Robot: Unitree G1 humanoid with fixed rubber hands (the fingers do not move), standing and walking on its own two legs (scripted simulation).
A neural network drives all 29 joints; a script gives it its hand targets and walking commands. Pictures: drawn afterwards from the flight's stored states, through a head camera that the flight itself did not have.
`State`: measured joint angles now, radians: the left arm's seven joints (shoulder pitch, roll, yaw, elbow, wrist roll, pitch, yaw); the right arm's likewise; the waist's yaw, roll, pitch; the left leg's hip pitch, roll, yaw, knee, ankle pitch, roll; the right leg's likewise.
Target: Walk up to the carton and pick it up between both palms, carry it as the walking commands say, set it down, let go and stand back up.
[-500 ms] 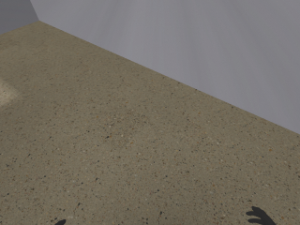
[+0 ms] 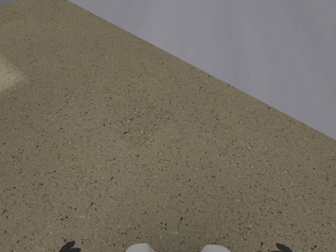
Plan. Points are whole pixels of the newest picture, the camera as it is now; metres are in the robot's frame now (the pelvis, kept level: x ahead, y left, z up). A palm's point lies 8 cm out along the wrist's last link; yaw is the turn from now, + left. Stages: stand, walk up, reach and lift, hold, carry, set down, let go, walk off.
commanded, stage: walk up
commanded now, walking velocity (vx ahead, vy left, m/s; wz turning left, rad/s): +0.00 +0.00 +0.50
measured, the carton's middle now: out of the picture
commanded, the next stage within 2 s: none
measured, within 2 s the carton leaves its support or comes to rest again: neither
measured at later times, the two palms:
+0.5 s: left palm out of the picture +0.03 +0.30 -0.10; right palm out of the picture +0.03 -0.25 -0.10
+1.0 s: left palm out of the picture -0.18 +0.32 -0.12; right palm out of the picture +0.06 -0.17 -0.13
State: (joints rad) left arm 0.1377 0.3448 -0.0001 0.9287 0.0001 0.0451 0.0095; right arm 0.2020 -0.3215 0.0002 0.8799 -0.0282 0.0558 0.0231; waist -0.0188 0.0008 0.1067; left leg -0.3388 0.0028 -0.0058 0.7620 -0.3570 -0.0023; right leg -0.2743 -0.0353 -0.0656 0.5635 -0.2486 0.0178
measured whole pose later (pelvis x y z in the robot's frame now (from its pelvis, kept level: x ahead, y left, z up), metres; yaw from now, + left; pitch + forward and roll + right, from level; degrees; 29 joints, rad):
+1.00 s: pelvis -0.12 +0.04 +0.00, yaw +28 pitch +0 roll -1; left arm 0.20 0.30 0.01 0.81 0.00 0.05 0.01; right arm 0.21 -0.30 0.00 0.88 -0.03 0.05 0.03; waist 0.00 0.02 0.10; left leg -0.39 0.02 -0.02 0.60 -0.21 -0.03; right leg -0.24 -0.17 -0.27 0.65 -0.36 0.04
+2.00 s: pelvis -0.24 +0.04 +0.01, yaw +54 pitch +2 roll -2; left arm 0.16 0.30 0.01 0.82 0.00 0.06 0.01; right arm 0.22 -0.28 0.00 0.88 -0.03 0.04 0.02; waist -0.01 0.01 0.06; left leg -0.45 0.01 -0.07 0.46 -0.05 -0.01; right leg -0.37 -0.03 -0.16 0.89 -0.50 0.05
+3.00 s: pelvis -0.23 +0.28 +0.02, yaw +78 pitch +6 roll -1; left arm 0.05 0.28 0.01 0.82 0.00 -0.04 -0.01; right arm 0.34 -0.25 0.00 0.88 -0.02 -0.07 0.01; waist -0.10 0.01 -0.03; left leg -0.21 -0.05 -0.11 0.32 -0.22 0.04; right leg -0.53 -0.07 -0.11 0.69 -0.41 0.05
